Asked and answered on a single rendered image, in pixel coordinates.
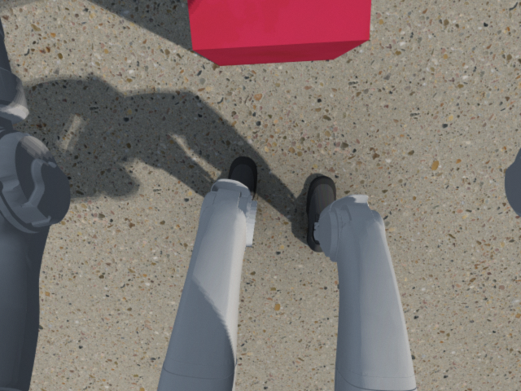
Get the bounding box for robot right shin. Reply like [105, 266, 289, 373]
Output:
[313, 195, 385, 252]

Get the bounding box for carton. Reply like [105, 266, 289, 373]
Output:
[187, 0, 371, 66]

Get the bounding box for left robot forearm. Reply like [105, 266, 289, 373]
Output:
[0, 18, 29, 129]

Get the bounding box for left robot upper arm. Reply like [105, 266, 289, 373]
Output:
[0, 128, 71, 391]

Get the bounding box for robot left thigh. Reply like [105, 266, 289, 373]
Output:
[157, 188, 257, 391]

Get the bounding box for right robot upper arm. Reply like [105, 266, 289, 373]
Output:
[505, 148, 521, 217]

